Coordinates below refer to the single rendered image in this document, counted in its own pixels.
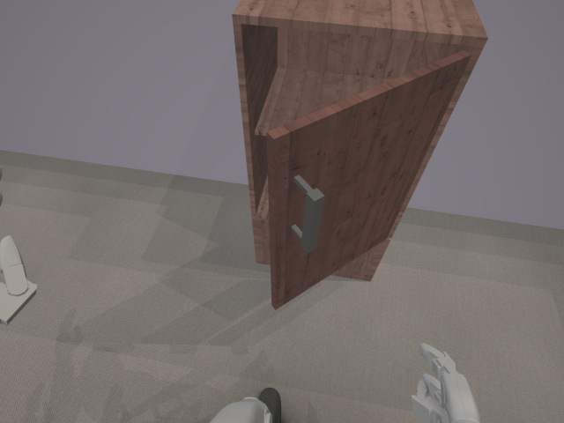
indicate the handle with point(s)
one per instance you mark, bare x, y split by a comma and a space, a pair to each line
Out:
312, 215

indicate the robot left hand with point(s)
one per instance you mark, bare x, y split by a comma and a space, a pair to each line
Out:
17, 291

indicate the robot left thigh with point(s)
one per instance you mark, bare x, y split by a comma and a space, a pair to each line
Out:
243, 412

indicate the robot right hand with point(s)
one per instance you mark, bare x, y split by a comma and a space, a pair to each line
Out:
452, 398

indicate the left robot shin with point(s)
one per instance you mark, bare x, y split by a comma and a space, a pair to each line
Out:
252, 399

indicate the cupboard door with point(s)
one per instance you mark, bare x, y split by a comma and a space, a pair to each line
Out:
363, 154

